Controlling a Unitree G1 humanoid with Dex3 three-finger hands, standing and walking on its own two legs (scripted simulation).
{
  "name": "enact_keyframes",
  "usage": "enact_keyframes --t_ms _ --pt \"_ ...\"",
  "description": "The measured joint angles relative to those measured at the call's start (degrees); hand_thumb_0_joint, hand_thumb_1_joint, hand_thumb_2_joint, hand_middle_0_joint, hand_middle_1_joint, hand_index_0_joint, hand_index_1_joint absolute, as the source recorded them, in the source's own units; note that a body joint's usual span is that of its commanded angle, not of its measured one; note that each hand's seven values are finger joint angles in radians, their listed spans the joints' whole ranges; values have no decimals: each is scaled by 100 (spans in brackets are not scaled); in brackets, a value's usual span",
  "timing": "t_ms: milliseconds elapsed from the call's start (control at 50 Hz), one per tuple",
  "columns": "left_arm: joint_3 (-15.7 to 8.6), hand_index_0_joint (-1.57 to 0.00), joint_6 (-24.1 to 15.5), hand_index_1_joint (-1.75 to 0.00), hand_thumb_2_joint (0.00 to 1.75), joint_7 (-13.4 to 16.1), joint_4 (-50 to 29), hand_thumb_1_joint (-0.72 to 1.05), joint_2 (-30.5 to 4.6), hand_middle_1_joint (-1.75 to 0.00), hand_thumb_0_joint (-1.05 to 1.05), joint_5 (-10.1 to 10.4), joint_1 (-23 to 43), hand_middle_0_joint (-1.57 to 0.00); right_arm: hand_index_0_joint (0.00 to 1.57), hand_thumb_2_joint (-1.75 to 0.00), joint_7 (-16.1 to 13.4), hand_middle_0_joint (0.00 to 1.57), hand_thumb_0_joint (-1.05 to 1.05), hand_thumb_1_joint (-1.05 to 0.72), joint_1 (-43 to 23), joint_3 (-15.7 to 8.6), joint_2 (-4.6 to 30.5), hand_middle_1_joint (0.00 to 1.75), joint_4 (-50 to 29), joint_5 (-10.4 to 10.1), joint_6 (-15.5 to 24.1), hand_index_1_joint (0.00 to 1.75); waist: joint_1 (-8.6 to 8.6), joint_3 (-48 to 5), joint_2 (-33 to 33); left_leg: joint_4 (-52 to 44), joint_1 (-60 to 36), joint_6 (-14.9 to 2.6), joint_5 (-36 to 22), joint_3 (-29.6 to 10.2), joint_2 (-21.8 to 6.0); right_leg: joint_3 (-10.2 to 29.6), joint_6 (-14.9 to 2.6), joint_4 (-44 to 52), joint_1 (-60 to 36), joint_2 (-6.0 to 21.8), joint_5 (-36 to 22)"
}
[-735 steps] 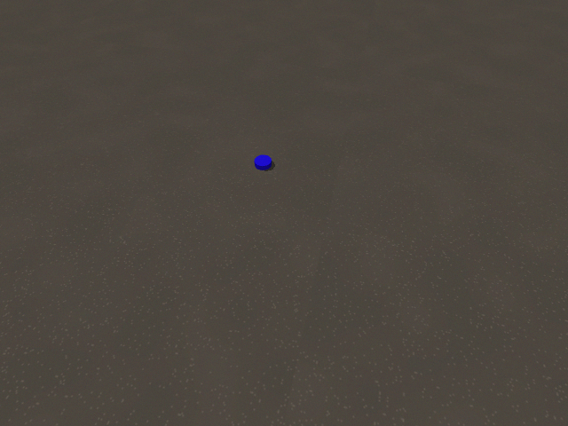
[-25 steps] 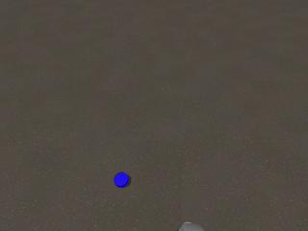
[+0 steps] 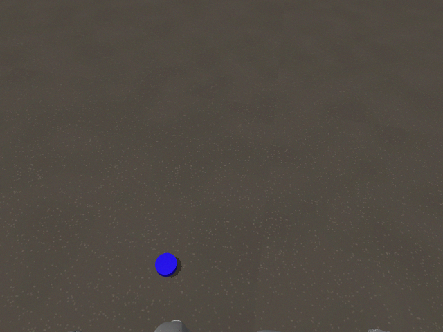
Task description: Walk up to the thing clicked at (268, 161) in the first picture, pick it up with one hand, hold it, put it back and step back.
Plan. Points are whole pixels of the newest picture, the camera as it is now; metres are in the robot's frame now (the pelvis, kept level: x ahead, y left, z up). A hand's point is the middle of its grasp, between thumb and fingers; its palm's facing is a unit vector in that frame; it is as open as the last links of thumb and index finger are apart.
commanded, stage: walk up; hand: left
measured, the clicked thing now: (166, 264) +0.46 +0.22 -0.74
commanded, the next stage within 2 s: stand in 1.04 s
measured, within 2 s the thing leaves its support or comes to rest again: neither
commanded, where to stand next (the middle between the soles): +0.07 -0.01 m, yaw -1 degrees
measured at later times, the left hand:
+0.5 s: hand out of the picture +0.09 +0.26 -0.13, palm faces +0.02 -0.94 -0.34, open 7.4 cm
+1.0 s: hand out of the picture +0.07 +0.25 -0.13, palm faces +0.01 -0.95 -0.32, open 7.4 cm
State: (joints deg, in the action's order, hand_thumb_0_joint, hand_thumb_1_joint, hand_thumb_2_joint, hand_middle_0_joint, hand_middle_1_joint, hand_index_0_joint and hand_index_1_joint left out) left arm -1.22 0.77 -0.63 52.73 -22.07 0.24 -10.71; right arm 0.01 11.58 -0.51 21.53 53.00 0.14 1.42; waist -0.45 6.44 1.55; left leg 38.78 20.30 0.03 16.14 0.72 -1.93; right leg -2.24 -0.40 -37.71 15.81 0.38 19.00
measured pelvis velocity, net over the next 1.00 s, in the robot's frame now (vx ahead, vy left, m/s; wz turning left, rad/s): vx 0.01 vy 0.00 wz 0.02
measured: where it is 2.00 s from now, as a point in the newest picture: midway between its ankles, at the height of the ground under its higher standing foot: outside the picture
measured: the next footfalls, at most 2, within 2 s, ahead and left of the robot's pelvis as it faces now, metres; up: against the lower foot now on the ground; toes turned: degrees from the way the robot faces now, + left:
none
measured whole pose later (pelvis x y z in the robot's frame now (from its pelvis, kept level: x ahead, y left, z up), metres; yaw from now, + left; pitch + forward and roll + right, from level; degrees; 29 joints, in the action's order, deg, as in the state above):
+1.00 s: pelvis +0.01 +0.00 +0.03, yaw +1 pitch -2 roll -1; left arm -1.5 0.5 -1.0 65.8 -19.6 -0.2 -6.6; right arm 0.4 5.7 0.5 19.7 66.8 0.3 0.8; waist 0.3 3.1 -0.1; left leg 18.6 10.7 0.1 6.2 0.3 -0.9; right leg -3.0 0.4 -17.4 5.9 0.9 9.8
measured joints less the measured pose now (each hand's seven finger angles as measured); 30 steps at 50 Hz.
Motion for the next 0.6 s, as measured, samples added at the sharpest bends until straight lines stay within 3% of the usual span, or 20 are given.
enact_keyframes --t_ms 300,600 --pt "109 -21 -60 -30 89 -15 843 91 126 -30 1 10 448 -20 20 -89 47 20 0 -90 -918 146 -105 30 672 -69 -20 30 -85 -142 -222 -1238 -693 23 -560 -31 76 -58 43 1186 -691 42 -456" --pt "32 -21 -46 -30 89 -22 1192 91 199 -30 1 -24 586 -20 20 -89 44 20 0 -91 -826 117 -105 30 1253 -6 -75 30 15 -274 -182 -1922 -1024 28 -934 -23 79 -61 59 1908 -1032 26 -857"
